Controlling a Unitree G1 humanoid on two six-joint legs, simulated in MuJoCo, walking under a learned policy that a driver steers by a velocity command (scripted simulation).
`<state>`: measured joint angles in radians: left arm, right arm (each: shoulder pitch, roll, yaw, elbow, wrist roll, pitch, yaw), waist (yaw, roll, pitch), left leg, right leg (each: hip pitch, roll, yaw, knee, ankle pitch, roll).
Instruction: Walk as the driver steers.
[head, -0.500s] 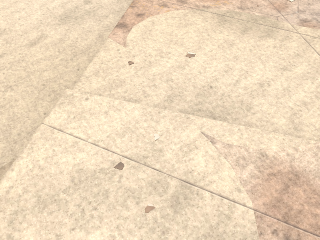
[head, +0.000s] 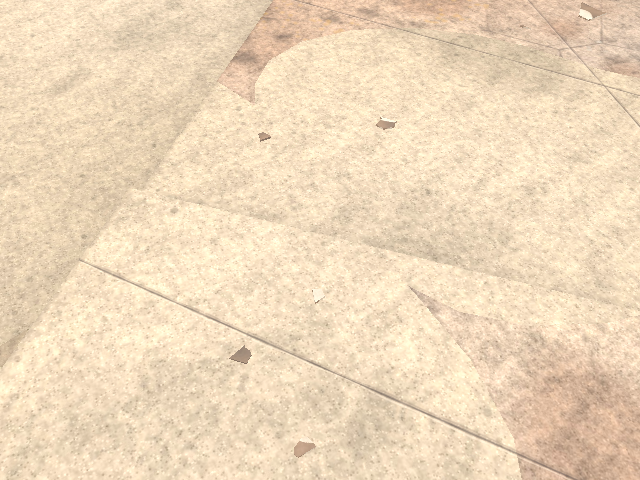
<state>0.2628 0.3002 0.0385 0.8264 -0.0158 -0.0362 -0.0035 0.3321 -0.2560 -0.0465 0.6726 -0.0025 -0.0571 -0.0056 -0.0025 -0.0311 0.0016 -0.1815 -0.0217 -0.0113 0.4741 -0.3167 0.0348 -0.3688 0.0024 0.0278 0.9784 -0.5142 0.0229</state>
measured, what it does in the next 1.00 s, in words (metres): walks ahead, turning right: right foot, then left foot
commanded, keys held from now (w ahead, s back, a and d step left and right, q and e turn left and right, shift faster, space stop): e+shift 0.54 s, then w+e+shift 0.02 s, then w+shift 0.44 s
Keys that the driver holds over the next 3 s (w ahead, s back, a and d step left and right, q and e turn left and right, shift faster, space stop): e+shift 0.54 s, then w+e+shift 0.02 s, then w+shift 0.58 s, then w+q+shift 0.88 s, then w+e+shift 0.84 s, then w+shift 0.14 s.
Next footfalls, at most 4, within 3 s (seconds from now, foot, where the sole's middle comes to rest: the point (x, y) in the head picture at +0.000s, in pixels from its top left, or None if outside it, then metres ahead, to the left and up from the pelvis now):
0.30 right None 0.19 -0.12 -0.78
0.74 left None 0.27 0.08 -0.78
1.24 right None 0.43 -0.40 -0.78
1.70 left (473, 311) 0.93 -0.39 -0.78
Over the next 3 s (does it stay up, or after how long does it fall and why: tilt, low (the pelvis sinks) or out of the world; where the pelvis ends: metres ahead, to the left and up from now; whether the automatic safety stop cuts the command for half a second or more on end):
stays up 1.85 -0.60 -0.07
